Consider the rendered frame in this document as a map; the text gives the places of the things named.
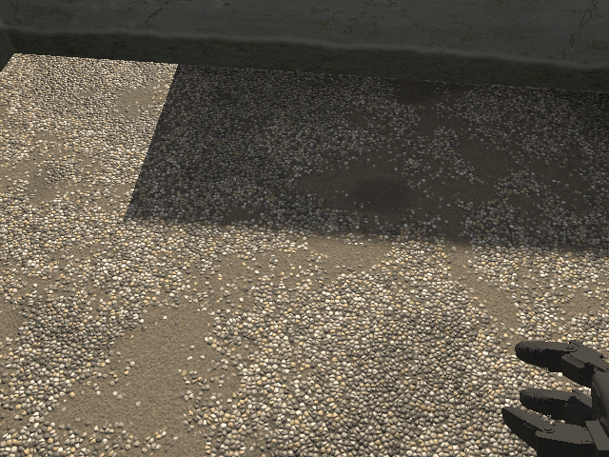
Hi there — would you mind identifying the robot right hand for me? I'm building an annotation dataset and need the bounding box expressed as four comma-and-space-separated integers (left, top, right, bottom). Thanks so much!
501, 340, 609, 457

